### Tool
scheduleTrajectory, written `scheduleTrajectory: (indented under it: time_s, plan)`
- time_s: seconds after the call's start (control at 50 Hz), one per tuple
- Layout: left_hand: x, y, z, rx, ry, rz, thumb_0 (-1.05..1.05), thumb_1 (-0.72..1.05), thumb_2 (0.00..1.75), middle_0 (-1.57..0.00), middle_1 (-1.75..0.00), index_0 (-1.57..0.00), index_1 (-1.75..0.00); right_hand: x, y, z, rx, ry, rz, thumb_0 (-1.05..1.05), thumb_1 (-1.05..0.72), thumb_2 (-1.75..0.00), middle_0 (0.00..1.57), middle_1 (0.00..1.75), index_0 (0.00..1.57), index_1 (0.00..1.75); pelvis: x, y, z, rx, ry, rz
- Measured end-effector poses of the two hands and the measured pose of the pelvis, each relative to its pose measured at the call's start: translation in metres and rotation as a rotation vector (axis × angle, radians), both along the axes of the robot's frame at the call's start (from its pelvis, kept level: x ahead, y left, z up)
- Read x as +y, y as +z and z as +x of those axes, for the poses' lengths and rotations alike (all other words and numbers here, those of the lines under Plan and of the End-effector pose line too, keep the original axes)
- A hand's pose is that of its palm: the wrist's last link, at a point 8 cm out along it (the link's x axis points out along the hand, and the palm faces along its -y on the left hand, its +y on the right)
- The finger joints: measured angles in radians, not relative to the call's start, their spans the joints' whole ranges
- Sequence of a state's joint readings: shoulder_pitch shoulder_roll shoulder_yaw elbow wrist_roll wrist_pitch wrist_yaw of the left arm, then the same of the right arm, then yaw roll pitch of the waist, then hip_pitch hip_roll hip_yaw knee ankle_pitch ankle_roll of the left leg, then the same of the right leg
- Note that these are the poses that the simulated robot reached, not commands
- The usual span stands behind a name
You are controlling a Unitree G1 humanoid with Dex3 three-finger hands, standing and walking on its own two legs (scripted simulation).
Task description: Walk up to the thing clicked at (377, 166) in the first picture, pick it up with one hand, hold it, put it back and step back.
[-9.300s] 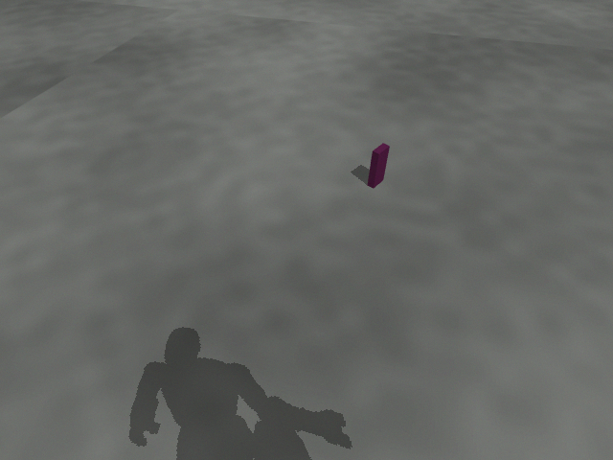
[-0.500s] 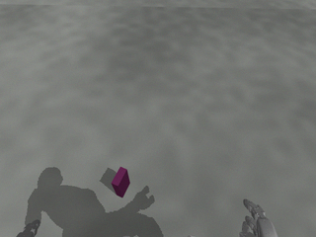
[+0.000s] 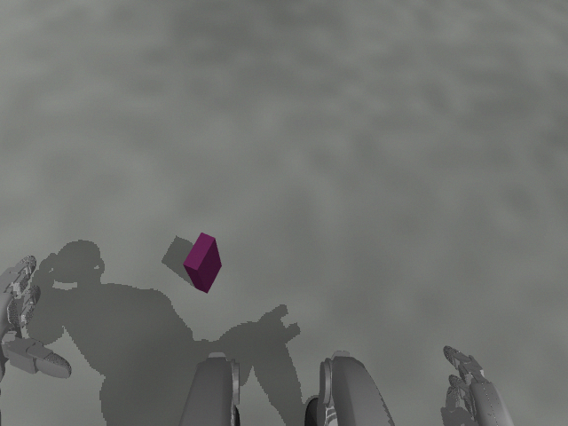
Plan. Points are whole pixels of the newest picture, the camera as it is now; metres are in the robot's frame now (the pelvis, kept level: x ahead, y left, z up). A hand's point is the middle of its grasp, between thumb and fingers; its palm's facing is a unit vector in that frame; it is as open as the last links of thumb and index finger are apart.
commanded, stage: go down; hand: left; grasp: from the side
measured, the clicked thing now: (204, 265) +0.52 +0.19 -0.49
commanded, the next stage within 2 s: approach in 1.62 s
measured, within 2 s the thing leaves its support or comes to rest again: neither
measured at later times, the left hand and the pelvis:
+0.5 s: hand (61, 276) +0.37 +0.37 -0.14, palm faces +0.18 -0.97 -0.16, open 16.9 cm; pelvis -0.04 +0.00 -0.13, yaw -2 degrees
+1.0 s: hand (63, 259) +0.41 +0.39 -0.17, palm faces +0.20 -0.97 -0.11, open 17.0 cm; pelvis -0.05 +0.00 -0.19, yaw -4 degrees
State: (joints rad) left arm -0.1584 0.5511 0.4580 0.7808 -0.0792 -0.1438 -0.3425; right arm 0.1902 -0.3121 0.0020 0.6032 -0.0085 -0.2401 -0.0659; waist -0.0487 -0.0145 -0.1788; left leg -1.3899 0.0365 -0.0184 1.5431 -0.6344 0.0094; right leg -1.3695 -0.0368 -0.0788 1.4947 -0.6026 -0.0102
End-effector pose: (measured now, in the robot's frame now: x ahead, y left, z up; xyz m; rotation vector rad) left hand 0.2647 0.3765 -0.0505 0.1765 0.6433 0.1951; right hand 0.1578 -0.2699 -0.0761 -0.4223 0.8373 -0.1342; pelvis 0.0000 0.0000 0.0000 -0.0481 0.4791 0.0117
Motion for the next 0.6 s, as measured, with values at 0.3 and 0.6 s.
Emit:
scheduleTrajectory:
  time_s: [0.3, 0.6]
  plan:
    - [0.03, -0.054, 0.046, -0.243, 0.016, 0.013, -0.01, -0.5, 0.14, -0.06, -0.11, -0.05, -0.13, 0.0, -0.109, -0.063, 0.243, -0.003, 0.014, 0.01, -0.89, -0.9, 0.21, 0.3, 0.2, 0.3, -0.001, -0.083, -0.027, 0.1, -0.017, -0.008]
    - [0.047, -0.085, 0.09, -0.4, -0.01, -0.02, -0.01, -0.41, 0.13, -0.04, -0.08, -0.04, -0.09, -0.014, -0.158, -0.096, 0.322, -0.003, -0.054, 0.01, -0.89, -0.9, 0.21, 0.3, 0.2, 0.3, 0.0, -0.143, -0.046, 0.115, -0.027, -0.035]
